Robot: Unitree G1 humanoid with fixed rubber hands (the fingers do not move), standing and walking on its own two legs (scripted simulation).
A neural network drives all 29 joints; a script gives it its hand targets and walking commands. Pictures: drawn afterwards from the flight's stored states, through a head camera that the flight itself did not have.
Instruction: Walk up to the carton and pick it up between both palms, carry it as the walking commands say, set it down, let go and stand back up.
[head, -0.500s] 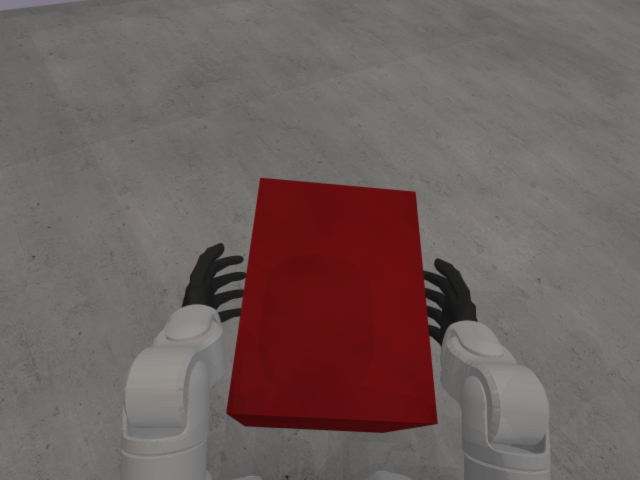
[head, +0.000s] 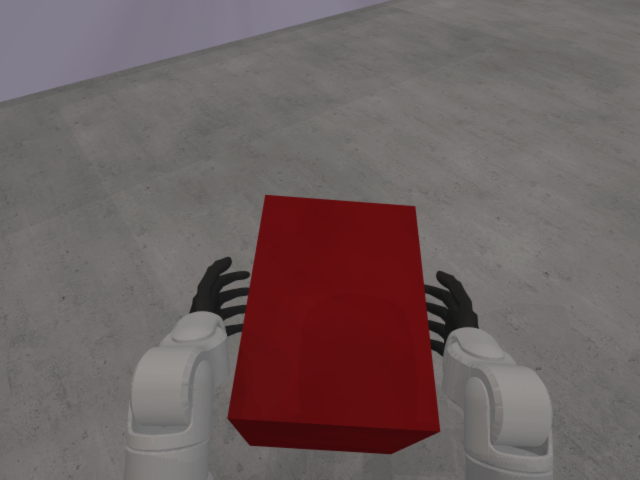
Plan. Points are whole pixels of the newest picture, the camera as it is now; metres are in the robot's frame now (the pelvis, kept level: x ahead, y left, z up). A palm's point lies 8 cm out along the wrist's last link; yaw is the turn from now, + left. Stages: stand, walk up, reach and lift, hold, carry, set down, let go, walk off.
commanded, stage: carry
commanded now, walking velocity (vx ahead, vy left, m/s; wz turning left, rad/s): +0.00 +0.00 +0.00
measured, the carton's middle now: (330, 329) +0.30 +0.01 +0.04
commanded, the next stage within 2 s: hold in 1.06 s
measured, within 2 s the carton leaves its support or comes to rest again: neither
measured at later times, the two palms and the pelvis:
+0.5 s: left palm (217, 322) +0.27 +0.13 +0.09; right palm (461, 337) +0.26 -0.14 +0.09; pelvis +0.01 +0.00 +0.00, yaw +0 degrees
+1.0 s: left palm (222, 320) +0.28 +0.13 +0.09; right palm (461, 334) +0.27 -0.14 +0.08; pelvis +0.01 +0.00 +0.00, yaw +0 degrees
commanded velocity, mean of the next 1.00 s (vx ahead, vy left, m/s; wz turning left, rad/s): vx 0.00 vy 0.00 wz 0.00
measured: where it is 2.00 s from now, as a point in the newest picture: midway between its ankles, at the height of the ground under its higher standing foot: outside the picture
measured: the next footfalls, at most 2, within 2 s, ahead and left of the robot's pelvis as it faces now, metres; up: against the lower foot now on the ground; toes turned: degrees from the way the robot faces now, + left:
none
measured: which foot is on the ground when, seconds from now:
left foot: down 0.00-1.00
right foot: down 0.00-1.00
